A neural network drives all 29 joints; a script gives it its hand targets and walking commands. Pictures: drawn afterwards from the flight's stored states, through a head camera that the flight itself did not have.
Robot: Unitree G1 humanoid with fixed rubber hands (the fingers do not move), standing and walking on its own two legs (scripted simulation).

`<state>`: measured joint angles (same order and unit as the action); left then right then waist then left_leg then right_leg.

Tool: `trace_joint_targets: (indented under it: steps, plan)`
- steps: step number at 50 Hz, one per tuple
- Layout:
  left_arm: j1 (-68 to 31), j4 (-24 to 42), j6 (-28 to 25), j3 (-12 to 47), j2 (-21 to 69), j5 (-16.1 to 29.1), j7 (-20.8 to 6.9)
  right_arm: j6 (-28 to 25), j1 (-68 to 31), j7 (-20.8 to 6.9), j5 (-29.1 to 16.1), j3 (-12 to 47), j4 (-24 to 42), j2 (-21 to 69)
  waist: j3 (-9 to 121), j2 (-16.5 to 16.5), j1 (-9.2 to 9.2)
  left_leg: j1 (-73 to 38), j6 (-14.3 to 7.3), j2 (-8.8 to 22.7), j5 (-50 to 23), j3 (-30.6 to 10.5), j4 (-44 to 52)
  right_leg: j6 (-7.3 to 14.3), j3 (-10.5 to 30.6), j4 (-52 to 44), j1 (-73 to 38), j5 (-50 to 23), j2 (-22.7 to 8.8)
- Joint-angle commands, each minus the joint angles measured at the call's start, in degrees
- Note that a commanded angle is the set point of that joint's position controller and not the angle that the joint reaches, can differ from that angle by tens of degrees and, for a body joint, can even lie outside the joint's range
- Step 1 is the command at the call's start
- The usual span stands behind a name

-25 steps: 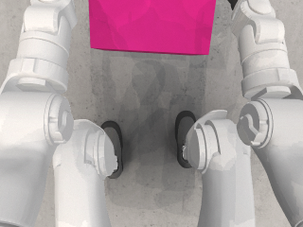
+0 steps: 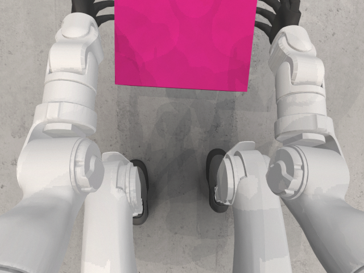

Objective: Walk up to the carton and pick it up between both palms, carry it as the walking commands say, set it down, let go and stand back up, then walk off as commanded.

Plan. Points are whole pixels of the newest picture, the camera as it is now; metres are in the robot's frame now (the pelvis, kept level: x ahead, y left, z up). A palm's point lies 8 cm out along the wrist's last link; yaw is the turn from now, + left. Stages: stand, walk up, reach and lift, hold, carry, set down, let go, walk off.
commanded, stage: reach and lift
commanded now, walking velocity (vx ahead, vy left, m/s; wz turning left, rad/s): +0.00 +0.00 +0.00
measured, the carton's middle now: (184, 18) +0.58 -0.04 -0.19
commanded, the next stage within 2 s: none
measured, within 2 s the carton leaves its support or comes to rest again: neither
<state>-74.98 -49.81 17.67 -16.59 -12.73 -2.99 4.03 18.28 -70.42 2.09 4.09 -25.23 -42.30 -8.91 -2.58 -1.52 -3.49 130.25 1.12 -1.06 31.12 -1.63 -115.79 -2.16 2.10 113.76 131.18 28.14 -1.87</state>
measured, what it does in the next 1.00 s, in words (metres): rises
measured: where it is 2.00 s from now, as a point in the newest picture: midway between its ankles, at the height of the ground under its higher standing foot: (178, 196)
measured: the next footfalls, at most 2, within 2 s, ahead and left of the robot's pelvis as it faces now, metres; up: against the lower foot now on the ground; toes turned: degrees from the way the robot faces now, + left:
none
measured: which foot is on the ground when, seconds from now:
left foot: down 0.00-1.00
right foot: down 0.00-1.00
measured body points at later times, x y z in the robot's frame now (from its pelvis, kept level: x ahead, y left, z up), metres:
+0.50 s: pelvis +0.00 +0.00 +0.05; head +0.31 -0.01 +0.38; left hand +0.55 +0.14 -0.05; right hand +0.51 -0.20 -0.05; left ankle +0.11 +0.12 -0.38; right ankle +0.12 -0.14 -0.38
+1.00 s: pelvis +0.01 +0.00 +0.11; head +0.28 -0.01 +0.47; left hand +0.53 +0.14 +0.03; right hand +0.50 -0.20 +0.04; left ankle +0.11 +0.12 -0.38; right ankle +0.12 -0.14 -0.38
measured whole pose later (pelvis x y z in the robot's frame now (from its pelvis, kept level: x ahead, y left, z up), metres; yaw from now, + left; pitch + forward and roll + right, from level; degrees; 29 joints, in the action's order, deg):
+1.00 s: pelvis +0.01 +0.00 +0.11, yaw +0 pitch +47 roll -1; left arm -59.6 -39.9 23.1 -23.8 -4.6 -12.0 -1.2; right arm 23.4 -55.5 0.0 11.2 -29.6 -33.2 -0.3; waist 12.3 -1.3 -2.2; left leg 113.5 1.1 -0.6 27.9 -1.8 -94.3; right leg -1.8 1.4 92.3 114.4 24.9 -1.2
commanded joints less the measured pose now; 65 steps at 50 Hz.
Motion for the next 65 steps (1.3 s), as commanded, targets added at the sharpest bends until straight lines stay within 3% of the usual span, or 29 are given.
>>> trace_joint_targets:
  steps: [1, 37, 65]
  plan:
    - [-33.71, 7.59, -1.49, 20.7, 54.75, 6.62, -16.64, 0.26, -34.88, -17.12, -6.81, 25.59, 3.78, 50.23, 68.06, -2.82, -1.97, -35.35, -0.49, -7.61, -14.79, 6.4, 11.32, 1.16, -8.6, -9.13, -35.59, -15.31, 7.84]
    - [-22.27, 9.08, 3.87, 18.49, 61.11, 2.23, -21.66, 5.15, -25.14, -18.61, -3.58, 26.07, 6.39, 59.19, 72.34, -0.79, 0.23, -40.8, -0.92, -8.7, -13.08, 6.57, 26.57, 0.61, -8.14, -24.04, -47.78, -14.38, 10.31]
    - [-10.42, 11.01, 3.7, 20.09, 65.78, -0.67, -22.53, 4.53, -13.45, -19.75, -1.81, 27.31, 7.56, 62.23, 68.45, -1.18, 0.31, -54.64, -1.24, -8.59, -15.3, 4.43, 39.84, 0.35, -7.44, -36.26, -58.8, -15.89, 10.84]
